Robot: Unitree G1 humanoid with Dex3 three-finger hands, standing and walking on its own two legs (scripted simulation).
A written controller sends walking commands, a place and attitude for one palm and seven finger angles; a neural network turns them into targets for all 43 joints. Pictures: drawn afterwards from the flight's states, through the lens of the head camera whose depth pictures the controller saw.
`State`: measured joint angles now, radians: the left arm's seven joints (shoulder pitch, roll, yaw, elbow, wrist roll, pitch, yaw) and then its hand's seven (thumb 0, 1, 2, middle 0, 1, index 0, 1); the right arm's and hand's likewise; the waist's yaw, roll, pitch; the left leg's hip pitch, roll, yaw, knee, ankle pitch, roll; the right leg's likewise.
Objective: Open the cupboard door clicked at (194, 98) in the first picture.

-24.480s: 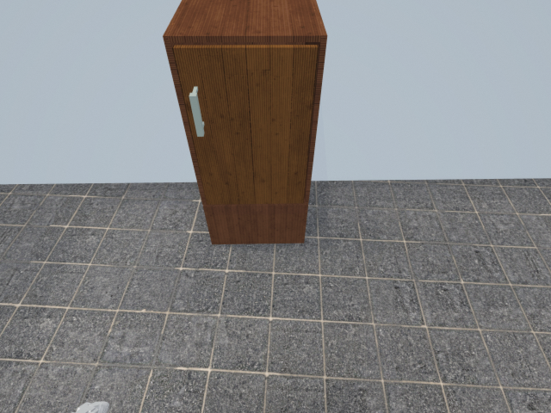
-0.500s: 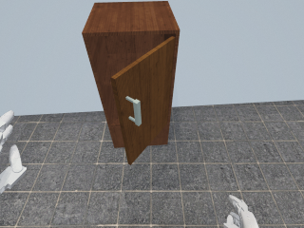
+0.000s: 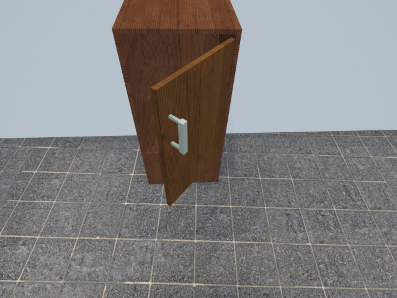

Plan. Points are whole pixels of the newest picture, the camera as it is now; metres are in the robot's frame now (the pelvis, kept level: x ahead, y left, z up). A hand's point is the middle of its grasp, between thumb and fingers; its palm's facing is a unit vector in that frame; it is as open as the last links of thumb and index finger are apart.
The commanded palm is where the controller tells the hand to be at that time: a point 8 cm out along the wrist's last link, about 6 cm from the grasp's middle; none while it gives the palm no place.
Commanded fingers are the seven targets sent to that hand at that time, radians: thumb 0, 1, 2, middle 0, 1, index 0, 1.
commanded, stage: let the arm hang, fingers relaxed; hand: left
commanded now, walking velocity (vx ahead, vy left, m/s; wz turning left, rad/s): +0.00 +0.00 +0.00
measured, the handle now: (178, 134) +0.57 +0.08 -0.05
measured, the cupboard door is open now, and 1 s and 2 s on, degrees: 49 49 49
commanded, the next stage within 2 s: look to check the result in 0.82 s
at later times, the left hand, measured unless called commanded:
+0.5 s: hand out of the picture -0.05 +0.18 -0.16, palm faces +0.04 -0.98 -0.21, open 7.4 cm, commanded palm none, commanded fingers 0.00 0.90 0.90 -0.20 -0.30 -0.20 -0.30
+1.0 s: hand out of the picture -0.01 +0.16 -0.17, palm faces +0.04 -0.98 -0.19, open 7.4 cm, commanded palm none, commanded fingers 0.00 0.90 0.90 -0.20 -0.30 -0.20 -0.30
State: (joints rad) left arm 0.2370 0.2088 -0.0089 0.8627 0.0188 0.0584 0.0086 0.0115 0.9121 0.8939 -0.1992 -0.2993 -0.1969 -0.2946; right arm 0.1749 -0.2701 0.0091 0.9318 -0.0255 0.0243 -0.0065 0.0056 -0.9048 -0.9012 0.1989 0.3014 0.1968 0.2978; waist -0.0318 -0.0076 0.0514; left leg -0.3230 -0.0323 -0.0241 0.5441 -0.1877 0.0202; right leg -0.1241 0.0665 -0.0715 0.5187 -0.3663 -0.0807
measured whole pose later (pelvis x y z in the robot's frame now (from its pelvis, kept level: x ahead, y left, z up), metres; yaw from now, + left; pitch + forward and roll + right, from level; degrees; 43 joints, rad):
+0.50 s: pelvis +0.00 +0.01 +0.01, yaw +0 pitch -3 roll +0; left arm 0.35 0.14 0.00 1.15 0.00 0.01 0.04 0.01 0.92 0.89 -0.20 -0.30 -0.20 -0.29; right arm 0.28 -0.13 0.02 1.15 -0.02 0.03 -0.04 0.01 -0.92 -0.90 0.20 0.30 0.20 0.30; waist 0.00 0.03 0.05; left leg -0.26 -0.04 -0.02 0.43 -0.13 0.03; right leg -0.06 0.06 -0.07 0.40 -0.30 -0.07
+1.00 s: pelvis +0.01 +0.00 +0.01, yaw +0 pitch -2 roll +0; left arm 0.32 0.13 0.01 1.13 0.00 0.00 0.04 0.00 0.92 0.89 -0.20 -0.30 -0.20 -0.29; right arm 0.29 -0.12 0.01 1.14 -0.02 0.02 -0.04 0.00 -0.91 -0.90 0.20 0.30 0.19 0.30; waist -0.01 0.01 0.06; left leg -0.25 -0.03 -0.02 0.43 -0.15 0.02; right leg -0.04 0.07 -0.06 0.39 -0.31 -0.08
